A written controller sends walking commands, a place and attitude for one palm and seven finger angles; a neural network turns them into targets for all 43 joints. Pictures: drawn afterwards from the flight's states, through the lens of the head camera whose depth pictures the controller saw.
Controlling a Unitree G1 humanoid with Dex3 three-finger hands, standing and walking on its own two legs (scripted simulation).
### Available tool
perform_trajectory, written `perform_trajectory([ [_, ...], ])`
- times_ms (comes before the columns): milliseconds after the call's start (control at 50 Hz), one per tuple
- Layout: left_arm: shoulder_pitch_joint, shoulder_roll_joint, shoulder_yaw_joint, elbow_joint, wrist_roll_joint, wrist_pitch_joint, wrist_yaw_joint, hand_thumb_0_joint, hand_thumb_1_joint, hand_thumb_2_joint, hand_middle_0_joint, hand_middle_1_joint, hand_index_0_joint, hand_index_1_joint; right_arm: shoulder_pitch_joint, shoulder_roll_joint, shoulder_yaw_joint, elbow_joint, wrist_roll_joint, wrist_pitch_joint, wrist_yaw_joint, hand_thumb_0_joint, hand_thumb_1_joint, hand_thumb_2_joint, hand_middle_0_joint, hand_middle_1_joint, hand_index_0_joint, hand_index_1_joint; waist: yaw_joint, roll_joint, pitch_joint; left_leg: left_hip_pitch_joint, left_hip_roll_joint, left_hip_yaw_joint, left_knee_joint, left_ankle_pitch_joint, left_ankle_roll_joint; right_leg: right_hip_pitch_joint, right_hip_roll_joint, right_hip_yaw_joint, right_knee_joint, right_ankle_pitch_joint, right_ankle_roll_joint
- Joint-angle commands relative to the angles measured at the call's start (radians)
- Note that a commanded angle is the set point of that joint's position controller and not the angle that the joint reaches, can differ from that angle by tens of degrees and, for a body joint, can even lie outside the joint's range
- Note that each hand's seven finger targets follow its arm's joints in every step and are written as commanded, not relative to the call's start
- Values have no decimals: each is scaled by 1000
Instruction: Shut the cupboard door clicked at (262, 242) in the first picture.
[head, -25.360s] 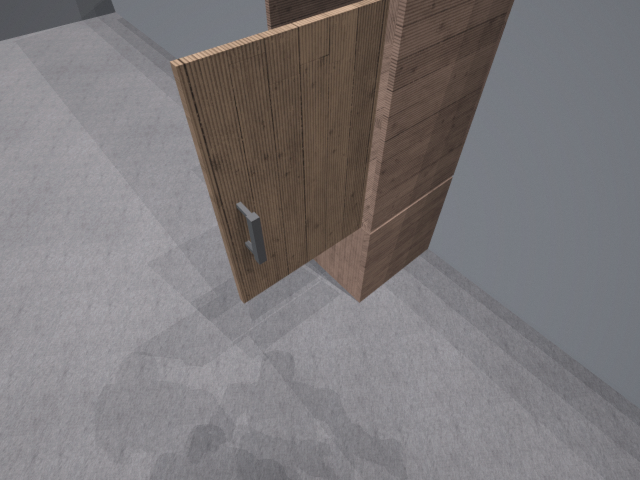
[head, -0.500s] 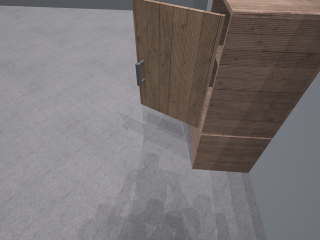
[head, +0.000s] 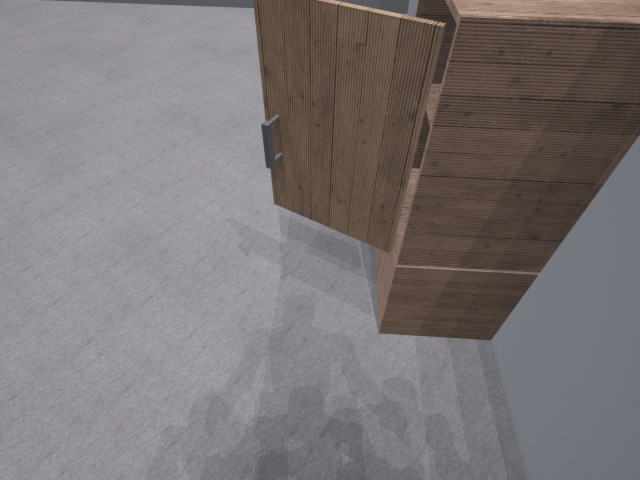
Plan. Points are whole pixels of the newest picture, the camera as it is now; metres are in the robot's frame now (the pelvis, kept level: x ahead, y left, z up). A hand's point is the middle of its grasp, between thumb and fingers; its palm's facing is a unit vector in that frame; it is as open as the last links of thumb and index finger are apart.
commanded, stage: look to check the result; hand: left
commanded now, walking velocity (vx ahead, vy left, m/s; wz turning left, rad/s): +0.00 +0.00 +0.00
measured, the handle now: (273, 142) +0.90 +0.17 -0.10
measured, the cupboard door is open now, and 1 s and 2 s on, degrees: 63 63 63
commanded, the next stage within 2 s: walk to a spot facing it in 0.36 s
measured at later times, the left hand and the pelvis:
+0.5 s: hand out of the picture +0.08 +0.23 -0.16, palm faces +0.00 -0.95 -0.32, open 7.4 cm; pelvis +0.02 -0.01 +0.00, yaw +0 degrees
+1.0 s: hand out of the picture +0.01 +0.22 -0.19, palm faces +0.25 -0.93 -0.25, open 7.4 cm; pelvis +0.01 +0.00 -0.02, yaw +14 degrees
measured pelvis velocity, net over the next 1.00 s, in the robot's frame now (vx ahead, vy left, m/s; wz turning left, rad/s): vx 0.01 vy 0.00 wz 0.24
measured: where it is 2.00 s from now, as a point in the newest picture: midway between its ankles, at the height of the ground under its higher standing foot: outside the picture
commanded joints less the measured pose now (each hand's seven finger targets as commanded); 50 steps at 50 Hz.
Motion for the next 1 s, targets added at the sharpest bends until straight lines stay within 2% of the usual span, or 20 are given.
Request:
perform_trajectory([
  [0,-12,184,26,-48,-2,-16,6,0,900,900,-200,-300,-200,-300,-43,-188,-33,-53,2,-20,-13,0,-900,-900,200,300,200,300,1,4,-24,68,105,-110,-62,50,19,-81,-113,105,-97,69,-40],
  [320,-28,215,25,-42,-1,-23,8,0,900,900,-200,-300,-200,-300,-80,-220,-30,-56,4,-22,-13,0,-900,-900,200,300,200,300,1,-9,-65,119,113,-101,-53,139,17,-44,-120,106,-101,186,-37],
  [480,-41,212,27,-49,-2,-22,11,0,900,900,-200,-300,-200,-300,-82,-213,-28,-58,2,-20,-13,0,-900,-900,200,300,200,300,-1,0,-51,107,110,-98,-47,176,12,-20,-125,90,-89,243,-34],
  [540,13,126,19,-50,-4,-1,22,0,900,900,-200,-300,-200,-300,-43,-109,-10,-60,1,-3,-10,0,-900,-900,200,300,200,300,5,-2,-55,61,100,-96,5,233,1,-9,-140,52,-21,273,-18],
  [580,42,126,26,-61,-4,10,26,0,900,900,-200,-300,-200,-300,-26,-97,-13,-72,0,9,-9,0,-900,-900,200,300,200,300,13,-5,-43,2,85,-100,53,231,-3,-1,-154,41,22,275,-25],
  [620,66,141,43,-82,0,15,28,0,900,900,-200,-300,-200,-300,-22,-97,-21,-93,1,15,-7,0,-900,-900,200,300,200,300,22,-34,-54,-58,61,-90,129,228,-6,25,-191,47,51,320,-54],
  [640,71,149,51,-94,0,17,30,0,900,900,-200,-300,-200,-300,-18,-88,-27,-104,0,18,-7,0,-900,-900,200,300,200,300,24,-72,-52,-95,43,-76,187,206,-12,37,-225,56,60,357,-77],
  [660,80,151,59,-111,2,18,32,0,900,900,-200,-300,-200,-300,-19,-80,-32,-119,-1,23,-6,0,-900,-900,200,300,200,300,30,-111,-39,-131,26,-55,273,94,-17,34,-269,71,55,400,-112],
  [700,75,153,68,-140,10,18,35,0,900,900,-200,-300,-200,-300,-25,-60,-44,-151,-3,34,-3,0,-900,-900,200,300,200,300,30,-181,2,-228,12,-30,450,-301,-24,30,-366,100,48,532,-188],
  [720,58,150,71,-153,17,19,38,0,900,900,-200,-300,-200,-300,-21,-59,-49,-164,0,36,0,0,-900,-900,200,300,200,300,25,-188,22,-239,26,-31,479,-367,-23,11,-392,85,58,557,-198],
  [740,32,155,75,-170,19,18,36,0,900,900,-200,-300,-200,-300,-11,-43,-52,-170,3,37,5,0,-900,-900,200,300,200,300,6,-165,49,-222,44,-31,428,-368,-26,-14,-385,49,88,576,-184],
  [760,18,156,79,-184,16,16,34,0,900,900,-200,-300,-200,-300,20,-36,-51,-171,3,37,10,0,-900,-900,200,300,200,300,-12,-150,39,-183,48,-16,328,-288,-28,-19,-360,0,146,573,-149],
  [780,21,148,79,-193,10,16,31,0,900,900,-200,-300,-200,-300,69,-36,-52,-162,-2,34,14,0,-900,-900,200,300,200,300,-32,-109,7,-79,30,2,217,-121,-21,-64,-317,-51,239,526,-98],
  [800,46,119,76,-208,2,23,28,0,900,900,-200,-300,-200,-300,131,-77,-59,-157,-12,25,15,0,-900,-900,200,300,200,300,-51,69,-36,30,103,-134,99,210,32,-175,-223,-117,411,306,-18],
  [820,62,56,61,-233,-6,27,24,0,900,900,-200,-300,-200,-300,168,-159,-79,-158,-19,21,9,0,-900,-900,200,300,200,300,-51,347,-46,89,312,-444,12,524,163,-337,-79,-133,629,-304,52],
  [840,24,66,59,-260,4,36,32,0,900,900,-200,-300,-200,-300,212,-171,-83,-146,-19,26,1,0,-900,-900,200,300,200,300,-77,240,-78,22,343,-513,-62,302,208,-319,-56,-8,740,-444,29],
  [860,-9,53,67,-263,3,45,32,0,900,900,-200,-300,-200,-300,181,-169,-85,-162,-20,25,-7,0,-900,-900,200,300,200,300,-60,213,-52,-34,323,-524,-95,58,195,-367,-74,38,782,-381,26],
  [880,-20,59,70,-267,6,43,27,0,900,900,-200,-300,-200,-300,135,-147,-81,-179,-20,24,-10,0,-900,-900,200,300,200,300,-46,186,-19,-83,295,-509,-114,-83,183,-390,-79,56,790,-308,28],
  [920,-10,42,69,-266,7,35,16,0,900,900,-200,-300,-200,-300,95,-120,-74,-195,-20,16,-14,0,-900,-900,200,300,200,300,-22,123,-22,-85,244,-453,-99,-78,169,-392,-76,55,716,-238,36],
  [980,23,12,65,-267,4,30,15,0,900,900,-200,-300,-200,-300,100,-126,-83,-199,-19,16,-15,0,-900,-900,200,300,200,300,-25,103,-101,-17,216,-417,-66,-9,171,-357,-43,31,583,-244,43],
])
